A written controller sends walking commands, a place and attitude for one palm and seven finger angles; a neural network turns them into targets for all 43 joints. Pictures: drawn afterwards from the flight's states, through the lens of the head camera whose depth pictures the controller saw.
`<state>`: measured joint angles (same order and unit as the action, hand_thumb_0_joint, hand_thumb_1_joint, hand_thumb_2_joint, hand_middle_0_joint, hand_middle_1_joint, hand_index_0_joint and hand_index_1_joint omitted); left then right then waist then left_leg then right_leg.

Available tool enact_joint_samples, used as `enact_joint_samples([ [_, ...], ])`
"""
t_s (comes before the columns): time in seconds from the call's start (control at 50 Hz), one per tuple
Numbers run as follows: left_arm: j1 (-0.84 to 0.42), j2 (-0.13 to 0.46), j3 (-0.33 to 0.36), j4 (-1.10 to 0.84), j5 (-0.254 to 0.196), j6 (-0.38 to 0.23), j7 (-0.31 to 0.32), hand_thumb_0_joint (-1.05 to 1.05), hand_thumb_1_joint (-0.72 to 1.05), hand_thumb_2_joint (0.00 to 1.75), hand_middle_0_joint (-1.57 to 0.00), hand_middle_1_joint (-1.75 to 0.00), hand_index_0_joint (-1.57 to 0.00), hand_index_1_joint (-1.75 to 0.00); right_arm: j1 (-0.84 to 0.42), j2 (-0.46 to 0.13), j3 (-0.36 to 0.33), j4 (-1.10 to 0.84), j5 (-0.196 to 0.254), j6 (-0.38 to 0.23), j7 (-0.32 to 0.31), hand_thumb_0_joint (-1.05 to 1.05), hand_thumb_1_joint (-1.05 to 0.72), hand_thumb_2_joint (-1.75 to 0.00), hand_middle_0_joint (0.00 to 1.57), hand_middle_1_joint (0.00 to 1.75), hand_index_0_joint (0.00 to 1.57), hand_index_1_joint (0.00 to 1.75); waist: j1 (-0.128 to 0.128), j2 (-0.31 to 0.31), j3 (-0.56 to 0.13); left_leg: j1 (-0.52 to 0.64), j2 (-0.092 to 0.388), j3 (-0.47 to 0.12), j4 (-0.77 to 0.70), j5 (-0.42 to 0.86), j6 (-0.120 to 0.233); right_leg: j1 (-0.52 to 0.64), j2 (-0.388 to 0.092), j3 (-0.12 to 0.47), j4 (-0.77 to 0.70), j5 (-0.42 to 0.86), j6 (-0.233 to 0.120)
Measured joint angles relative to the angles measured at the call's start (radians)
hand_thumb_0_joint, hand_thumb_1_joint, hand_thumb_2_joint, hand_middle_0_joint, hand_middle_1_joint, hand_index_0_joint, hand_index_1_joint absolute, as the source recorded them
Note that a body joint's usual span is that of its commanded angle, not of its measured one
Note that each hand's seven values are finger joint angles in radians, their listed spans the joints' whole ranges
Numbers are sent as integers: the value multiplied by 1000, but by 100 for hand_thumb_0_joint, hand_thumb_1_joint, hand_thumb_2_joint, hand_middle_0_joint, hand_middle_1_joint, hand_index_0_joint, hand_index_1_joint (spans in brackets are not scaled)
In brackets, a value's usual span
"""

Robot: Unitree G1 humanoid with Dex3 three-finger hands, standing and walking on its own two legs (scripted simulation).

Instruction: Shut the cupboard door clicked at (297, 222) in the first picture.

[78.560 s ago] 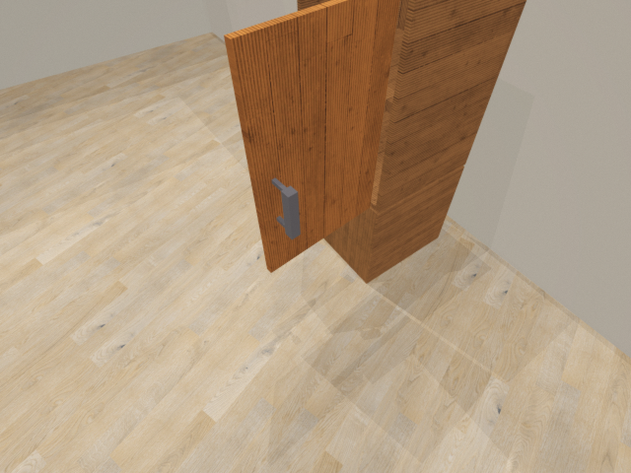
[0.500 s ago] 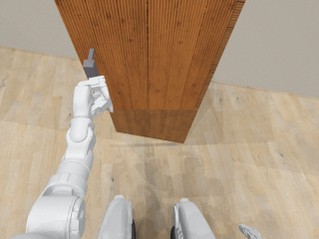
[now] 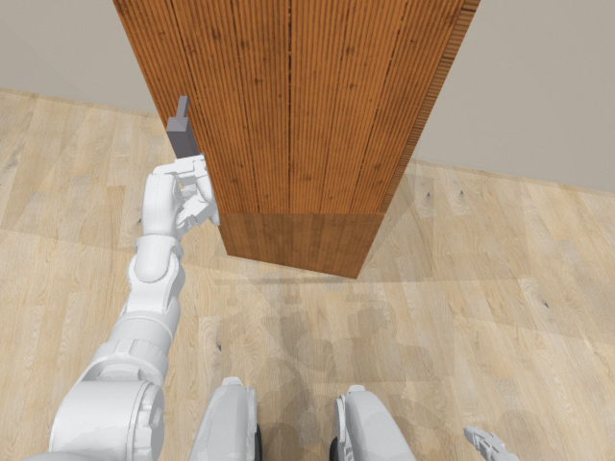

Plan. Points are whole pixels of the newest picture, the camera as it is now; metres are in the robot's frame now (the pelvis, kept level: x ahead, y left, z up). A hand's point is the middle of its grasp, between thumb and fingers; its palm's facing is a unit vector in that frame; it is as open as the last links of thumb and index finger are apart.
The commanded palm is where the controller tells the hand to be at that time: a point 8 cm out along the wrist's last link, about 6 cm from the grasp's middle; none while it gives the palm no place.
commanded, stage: push the door shut along its arc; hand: left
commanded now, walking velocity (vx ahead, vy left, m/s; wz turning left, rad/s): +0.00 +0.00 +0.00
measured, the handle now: (191, 145) +0.54 +0.15 +0.03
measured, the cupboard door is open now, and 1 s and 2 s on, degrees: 12 0 0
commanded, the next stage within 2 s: pull the fist back off the door in 0.96 s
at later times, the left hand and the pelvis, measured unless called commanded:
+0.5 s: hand (215, 165) +0.50 +0.11 +0.04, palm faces -0.16 -0.99 -0.06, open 3.1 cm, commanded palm +0.50 +0.14 +0.03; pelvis -0.01 +0.01 -0.02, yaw +0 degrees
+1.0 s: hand (223, 150) +0.53 +0.10 +0.03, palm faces -0.23 -0.97 -0.06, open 3.1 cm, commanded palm +0.57 +0.10 +0.03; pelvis -0.03 +0.01 -0.04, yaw -1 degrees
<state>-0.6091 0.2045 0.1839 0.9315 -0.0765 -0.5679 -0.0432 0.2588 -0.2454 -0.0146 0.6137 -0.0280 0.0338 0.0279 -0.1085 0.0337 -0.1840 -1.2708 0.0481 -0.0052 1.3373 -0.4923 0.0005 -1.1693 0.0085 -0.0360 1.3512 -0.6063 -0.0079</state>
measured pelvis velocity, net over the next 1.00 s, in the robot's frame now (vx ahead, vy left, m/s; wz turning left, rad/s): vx -0.03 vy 0.01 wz -0.02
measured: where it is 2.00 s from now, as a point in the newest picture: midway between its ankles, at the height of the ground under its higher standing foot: outside the picture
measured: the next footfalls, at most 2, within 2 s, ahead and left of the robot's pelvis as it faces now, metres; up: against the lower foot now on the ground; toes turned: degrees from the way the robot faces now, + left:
none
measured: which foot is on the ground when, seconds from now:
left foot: down 0.00-1.00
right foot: down 0.00-1.00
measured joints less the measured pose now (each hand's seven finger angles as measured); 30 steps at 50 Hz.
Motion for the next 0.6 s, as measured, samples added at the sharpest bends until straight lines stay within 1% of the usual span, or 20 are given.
enact_joint_samples([
  [0.08,-53,22,11,49,11,-8,-16,2,89,90,-131,-150,-130,-150,-14,2,7,0,-2,-1,-5,0,-91,-90,20,30,20,30,-8,0,3,-16,0,-4,13,-1,0,-14,0,-3,12,-2,0],
  [0.14,-104,45,15,88,10,-6,-34,2,89,90,-131,-150,-130,-150,-16,3,10,3,-2,0,-6,0,-91,-90,20,30,20,30,-16,2,3,-34,0,-8,26,-3,0,-29,1,-7,22,-4,0],
  [0.36,-249,122,34,197,-5,37,-103,2,90,90,-135,-150,-130,-150,37,-6,15,32,2,14,-2,0,-91,-90,20,30,20,30,-36,16,8,-97,-1,-18,61,-6,5,-84,2,-16,48,-6,2],
  [0.44,-289,145,37,218,-8,56,-123,2,90,90,-134,-150,-131,-150,57,-9,14,44,1,13,0,0,-91,-90,20,30,20,30,-49,19,11,-120,0,-22,72,-4,7,-103,3,-19,54,-3,3],
  [0.52,-326,162,22,241,-2,72,-137,2,90,90,-133,-150,-131,-150,73,-13,14,53,0,8,3,0,-91,-90,20,30,20,30,-61,23,14,-139,-1,-26,80,-2,9,-119,3,-23,58,0,5],
  [0.6,-382,182,37,281,5,88,-138,2,90,90,-132,-150,-131,-150,79,-17,23,59,-2,-4,2,0,-91,-90,20,30,20,30,-80,22,17,-166,0,-30,92,1,12,-142,4,-26,67,4,7],
])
